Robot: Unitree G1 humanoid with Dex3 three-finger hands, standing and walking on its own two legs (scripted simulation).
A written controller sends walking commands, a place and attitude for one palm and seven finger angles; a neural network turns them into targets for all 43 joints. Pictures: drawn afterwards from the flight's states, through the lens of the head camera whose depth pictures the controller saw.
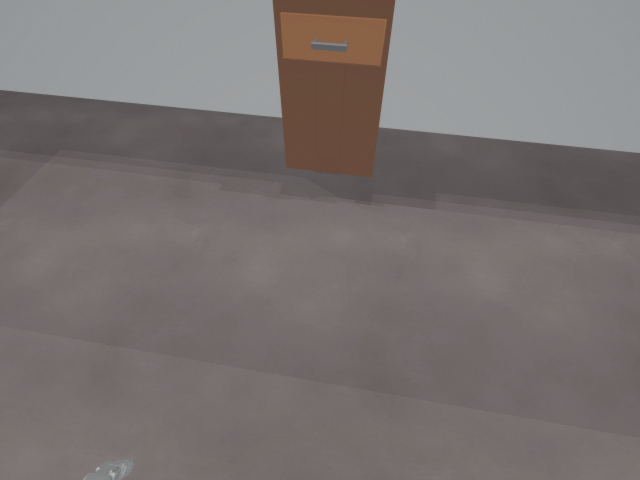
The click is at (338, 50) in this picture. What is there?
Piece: drawer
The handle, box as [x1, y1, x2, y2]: [311, 38, 347, 51]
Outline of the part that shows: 311,42 311,48 313,49 345,51 347,40 345,40 343,44 317,42 317,38 315,38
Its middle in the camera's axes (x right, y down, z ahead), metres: +0.03 -0.73 +1.45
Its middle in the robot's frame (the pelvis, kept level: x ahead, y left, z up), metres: +1.56 +0.04 -0.13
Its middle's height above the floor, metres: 0.64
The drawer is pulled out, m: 0.00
